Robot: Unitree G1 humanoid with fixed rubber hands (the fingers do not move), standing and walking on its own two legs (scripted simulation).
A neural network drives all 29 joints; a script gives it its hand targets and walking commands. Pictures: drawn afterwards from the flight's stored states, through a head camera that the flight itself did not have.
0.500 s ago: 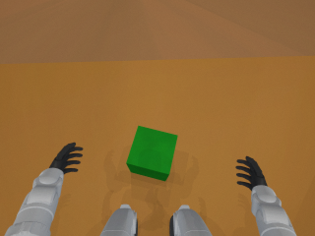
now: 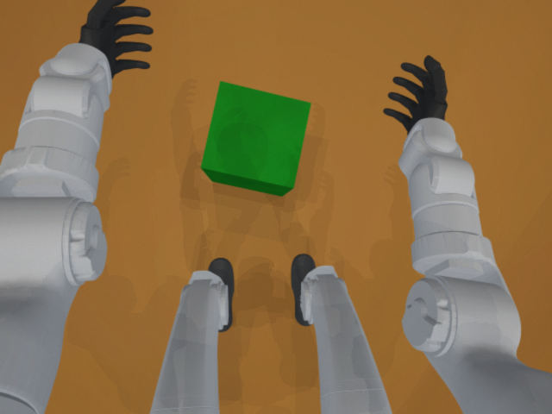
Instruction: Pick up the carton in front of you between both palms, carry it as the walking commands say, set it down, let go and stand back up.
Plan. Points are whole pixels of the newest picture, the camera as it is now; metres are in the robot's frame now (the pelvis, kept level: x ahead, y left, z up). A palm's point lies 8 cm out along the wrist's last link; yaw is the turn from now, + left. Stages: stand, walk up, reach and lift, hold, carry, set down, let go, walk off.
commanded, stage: reach and lift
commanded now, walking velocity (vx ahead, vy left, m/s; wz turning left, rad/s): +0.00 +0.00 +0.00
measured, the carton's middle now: (255, 147) +0.53 -0.01 -0.53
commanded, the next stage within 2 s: none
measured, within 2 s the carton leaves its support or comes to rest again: leaves its support in 1.86 s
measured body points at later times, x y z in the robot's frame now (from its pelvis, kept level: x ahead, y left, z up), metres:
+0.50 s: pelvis +0.03 -0.01 -0.09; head +0.38 +0.02 +0.20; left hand +0.58 +0.17 -0.26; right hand +0.51 -0.20 -0.25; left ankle +0.10 +0.10 -0.62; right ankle +0.10 -0.15 -0.62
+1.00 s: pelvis -0.03 -0.01 -0.27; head +0.36 +0.01 -0.05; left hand +0.58 +0.16 -0.46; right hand +0.50 -0.20 -0.45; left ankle +0.10 +0.10 -0.62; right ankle +0.10 -0.15 -0.62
